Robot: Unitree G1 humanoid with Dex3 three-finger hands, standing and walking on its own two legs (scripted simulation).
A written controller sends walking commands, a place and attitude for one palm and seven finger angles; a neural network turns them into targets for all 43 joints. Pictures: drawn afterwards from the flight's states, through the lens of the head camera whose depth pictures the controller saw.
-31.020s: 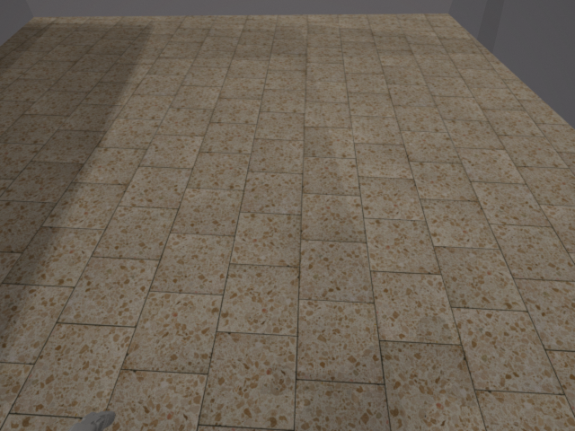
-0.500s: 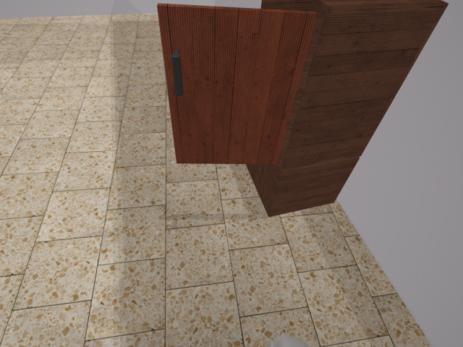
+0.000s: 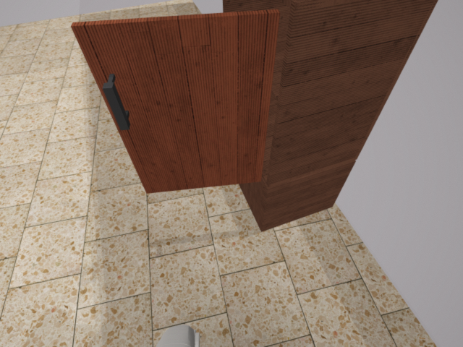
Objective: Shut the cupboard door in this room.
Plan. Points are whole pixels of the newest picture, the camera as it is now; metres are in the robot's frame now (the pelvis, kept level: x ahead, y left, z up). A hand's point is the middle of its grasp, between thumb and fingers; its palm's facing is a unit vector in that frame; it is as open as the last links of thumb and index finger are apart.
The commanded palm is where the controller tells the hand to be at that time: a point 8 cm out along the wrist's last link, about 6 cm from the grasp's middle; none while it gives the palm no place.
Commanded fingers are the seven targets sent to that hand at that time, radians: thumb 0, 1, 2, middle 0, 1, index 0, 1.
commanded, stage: come to a stop and stand still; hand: left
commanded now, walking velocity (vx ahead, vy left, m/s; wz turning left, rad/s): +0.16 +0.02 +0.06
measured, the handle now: (118, 102) +0.62 +0.30 +0.05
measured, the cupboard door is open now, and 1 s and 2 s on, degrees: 77 77 77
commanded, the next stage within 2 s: none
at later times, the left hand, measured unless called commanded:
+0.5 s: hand out of the picture +0.07 +0.21 -0.18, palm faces +0.04 -0.97 -0.22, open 7.4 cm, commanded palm none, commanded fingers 0.00 0.90 0.90 -0.20 -0.30 -0.20 -0.30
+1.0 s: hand out of the picture +0.06 +0.20 -0.18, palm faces +0.04 -0.97 -0.24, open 7.3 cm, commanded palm none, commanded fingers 0.00 0.90 0.90 -0.20 -0.30 -0.20 -0.30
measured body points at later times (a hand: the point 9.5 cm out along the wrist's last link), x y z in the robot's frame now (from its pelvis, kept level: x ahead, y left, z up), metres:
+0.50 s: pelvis +0.06 +0.02 +0.00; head +0.11 +0.03 +0.45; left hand +0.07 +0.26 -0.16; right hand +0.16 -0.20 -0.15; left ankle +0.13 +0.15 -0.74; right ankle +0.02 -0.11 -0.68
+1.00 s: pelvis +0.03 +0.01 +0.00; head +0.07 +0.01 +0.44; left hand +0.06 +0.25 -0.16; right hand +0.05 -0.24 -0.16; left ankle +0.03 +0.12 -0.74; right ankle +0.03 -0.13 -0.73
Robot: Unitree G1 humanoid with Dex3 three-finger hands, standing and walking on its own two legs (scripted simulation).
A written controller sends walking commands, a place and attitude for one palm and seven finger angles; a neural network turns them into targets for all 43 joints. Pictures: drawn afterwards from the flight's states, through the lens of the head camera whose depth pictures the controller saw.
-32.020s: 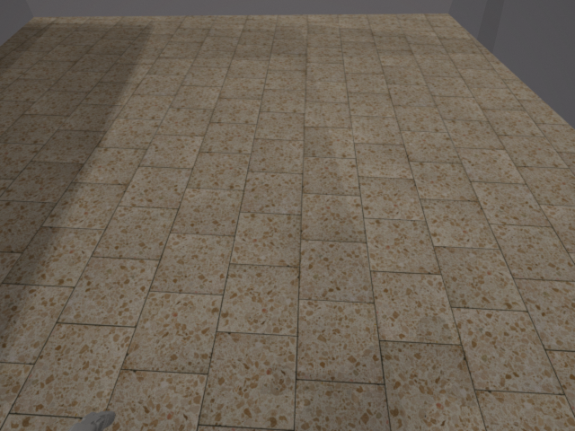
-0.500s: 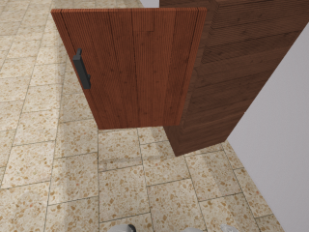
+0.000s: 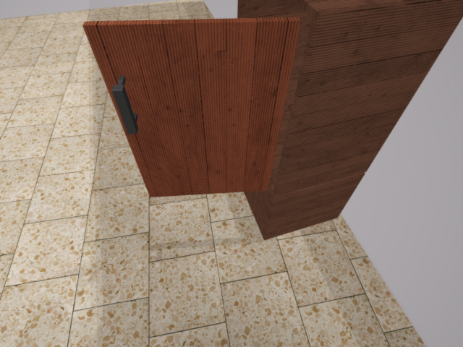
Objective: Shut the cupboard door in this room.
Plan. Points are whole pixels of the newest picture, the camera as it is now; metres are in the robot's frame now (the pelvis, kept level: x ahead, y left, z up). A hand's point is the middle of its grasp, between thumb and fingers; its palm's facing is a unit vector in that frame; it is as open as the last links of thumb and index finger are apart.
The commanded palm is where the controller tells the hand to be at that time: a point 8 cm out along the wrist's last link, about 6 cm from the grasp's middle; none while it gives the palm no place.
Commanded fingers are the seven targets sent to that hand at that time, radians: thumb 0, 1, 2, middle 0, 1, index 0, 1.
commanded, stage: come to a stop and stand still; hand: left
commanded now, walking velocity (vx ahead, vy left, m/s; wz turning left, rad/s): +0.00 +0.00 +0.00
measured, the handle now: (127, 105) +0.59 +0.29 +0.06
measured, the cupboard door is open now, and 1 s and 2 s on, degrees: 77 77 77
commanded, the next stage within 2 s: look again from close up in 1.10 s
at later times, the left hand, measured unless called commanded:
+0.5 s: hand out of the picture +0.02 +0.20 -0.17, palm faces -0.03 -0.97 -0.22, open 7.4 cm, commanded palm none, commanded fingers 0.00 0.90 0.90 -0.20 -0.30 -0.20 -0.30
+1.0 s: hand out of the picture +0.03 +0.16 -0.17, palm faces -0.01 -0.98 -0.21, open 7.3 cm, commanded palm none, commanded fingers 0.00 0.90 0.90 -0.20 -0.30 -0.20 -0.30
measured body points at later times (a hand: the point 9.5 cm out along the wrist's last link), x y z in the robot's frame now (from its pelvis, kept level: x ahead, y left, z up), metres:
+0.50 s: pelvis +0.01 +0.01 +0.01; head +0.02 +0.00 +0.46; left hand +0.03 +0.25 -0.15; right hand +0.03 -0.22 -0.15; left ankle -0.01 +0.12 -0.73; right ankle -0.01 -0.14 -0.73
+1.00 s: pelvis +0.01 -0.02 +0.01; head +0.03 -0.02 +0.46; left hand +0.03 +0.21 -0.15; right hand +0.02 -0.24 -0.15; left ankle -0.01 +0.12 -0.73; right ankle -0.01 -0.14 -0.73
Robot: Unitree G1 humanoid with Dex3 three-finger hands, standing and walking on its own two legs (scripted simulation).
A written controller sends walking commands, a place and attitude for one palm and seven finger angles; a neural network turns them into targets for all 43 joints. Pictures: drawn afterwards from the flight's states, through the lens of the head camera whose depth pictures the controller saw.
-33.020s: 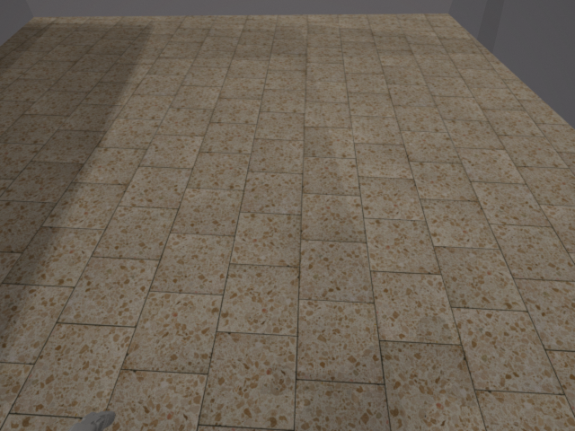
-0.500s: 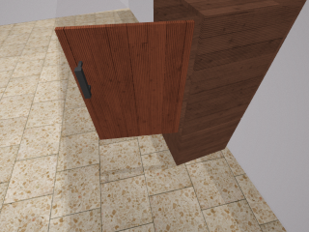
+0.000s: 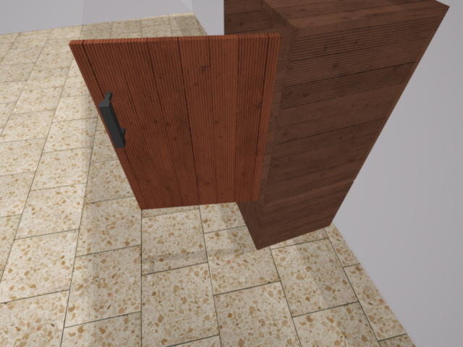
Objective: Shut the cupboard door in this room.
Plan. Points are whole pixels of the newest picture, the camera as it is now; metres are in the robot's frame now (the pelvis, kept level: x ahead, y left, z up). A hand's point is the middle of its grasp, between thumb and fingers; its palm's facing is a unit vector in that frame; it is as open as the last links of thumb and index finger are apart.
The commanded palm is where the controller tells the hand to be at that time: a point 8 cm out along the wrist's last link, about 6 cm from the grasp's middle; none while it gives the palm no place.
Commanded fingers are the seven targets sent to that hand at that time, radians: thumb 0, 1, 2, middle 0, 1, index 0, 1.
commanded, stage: come to a stop and stand still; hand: left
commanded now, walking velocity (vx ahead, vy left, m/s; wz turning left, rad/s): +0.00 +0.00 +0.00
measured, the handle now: (114, 120) +0.57 +0.32 +0.05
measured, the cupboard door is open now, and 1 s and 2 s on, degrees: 77 77 77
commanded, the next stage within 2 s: look again from close up in 0.10 s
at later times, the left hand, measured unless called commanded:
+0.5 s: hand out of the picture +0.00 +0.16 -0.18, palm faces +0.04 -0.98 -0.18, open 7.4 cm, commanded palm none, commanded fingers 0.00 0.90 0.90 -0.20 -0.30 -0.20 -0.30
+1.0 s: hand out of the picture +0.00 +0.17 -0.18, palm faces +0.11 -0.98 -0.17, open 7.4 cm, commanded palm none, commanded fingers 0.00 0.90 0.90 -0.20 -0.30 -0.20 -0.30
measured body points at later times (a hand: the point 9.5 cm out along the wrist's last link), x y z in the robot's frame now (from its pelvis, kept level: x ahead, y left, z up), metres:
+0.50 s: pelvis +0.00 -0.01 +0.00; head +0.02 -0.01 +0.45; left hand +0.00 +0.21 -0.16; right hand +0.01 -0.23 -0.16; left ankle -0.02 +0.13 -0.74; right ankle -0.01 -0.12 -0.74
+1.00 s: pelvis +0.01 +0.00 -0.01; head +0.02 +0.01 +0.44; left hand -0.01 +0.22 -0.17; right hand +0.01 -0.22 -0.16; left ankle -0.02 +0.13 -0.74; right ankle -0.01 -0.12 -0.74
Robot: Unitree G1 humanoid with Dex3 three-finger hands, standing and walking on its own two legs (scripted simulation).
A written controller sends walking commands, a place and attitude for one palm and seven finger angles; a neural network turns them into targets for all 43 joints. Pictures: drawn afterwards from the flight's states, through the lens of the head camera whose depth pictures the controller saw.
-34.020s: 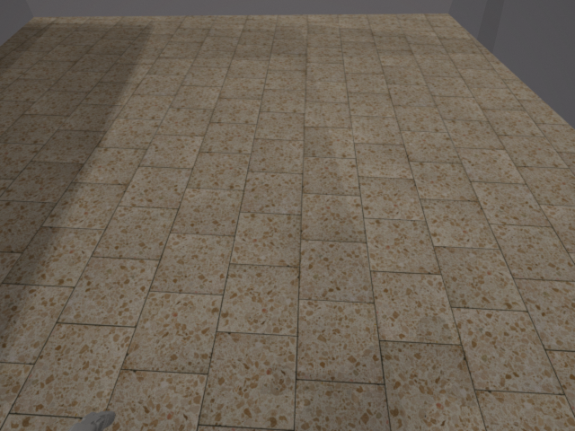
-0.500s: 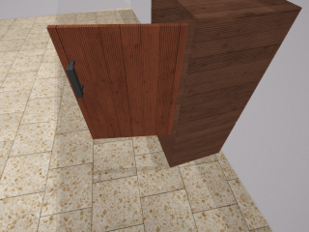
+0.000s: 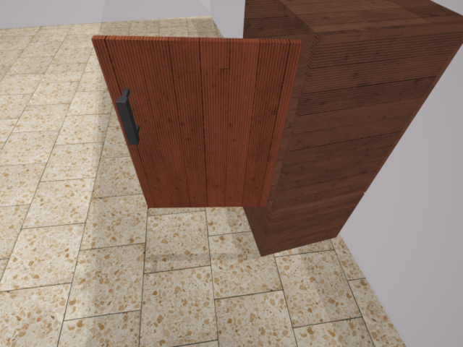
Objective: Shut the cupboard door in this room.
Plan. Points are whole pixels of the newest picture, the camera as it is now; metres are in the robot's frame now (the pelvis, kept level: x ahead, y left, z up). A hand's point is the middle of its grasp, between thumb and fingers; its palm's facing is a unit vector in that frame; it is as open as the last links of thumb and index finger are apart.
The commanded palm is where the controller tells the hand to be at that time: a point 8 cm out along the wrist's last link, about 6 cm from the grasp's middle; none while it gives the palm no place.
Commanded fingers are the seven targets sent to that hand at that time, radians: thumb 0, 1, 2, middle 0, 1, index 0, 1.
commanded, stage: shuffle to correct the standing spot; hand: left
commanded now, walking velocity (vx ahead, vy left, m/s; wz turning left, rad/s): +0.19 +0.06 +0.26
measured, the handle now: (130, 116) +0.58 +0.29 +0.06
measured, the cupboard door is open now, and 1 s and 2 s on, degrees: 77 77 77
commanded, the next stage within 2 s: come to a stop and stand still in 0.50 s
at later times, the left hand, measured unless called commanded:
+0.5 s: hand (147, 326) +0.19 +0.18 -0.16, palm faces +0.13 -0.97 -0.22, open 7.3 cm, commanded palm none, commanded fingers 0.00 0.90 0.90 -0.20 -0.30 -0.20 -0.30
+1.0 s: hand out of the picture +0.13 +0.19 -0.18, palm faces +0.19 -0.96 -0.20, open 7.4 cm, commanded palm none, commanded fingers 0.00 0.90 0.90 -0.20 -0.30 -0.20 -0.30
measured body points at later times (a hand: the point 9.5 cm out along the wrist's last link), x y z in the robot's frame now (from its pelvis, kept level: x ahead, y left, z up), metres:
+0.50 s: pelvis +0.11 -0.01 -0.01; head +0.14 -0.02 +0.44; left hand +0.18 +0.24 -0.15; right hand +0.06 -0.22 -0.17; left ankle +0.00 +0.11 -0.70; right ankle +0.17 -0.09 -0.73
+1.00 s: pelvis +0.17 +0.02 +0.00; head +0.20 +0.03 +0.45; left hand +0.12 +0.24 -0.16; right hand +0.31 -0.17 -0.15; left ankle +0.22 +0.15 -0.73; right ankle +0.14 -0.10 -0.71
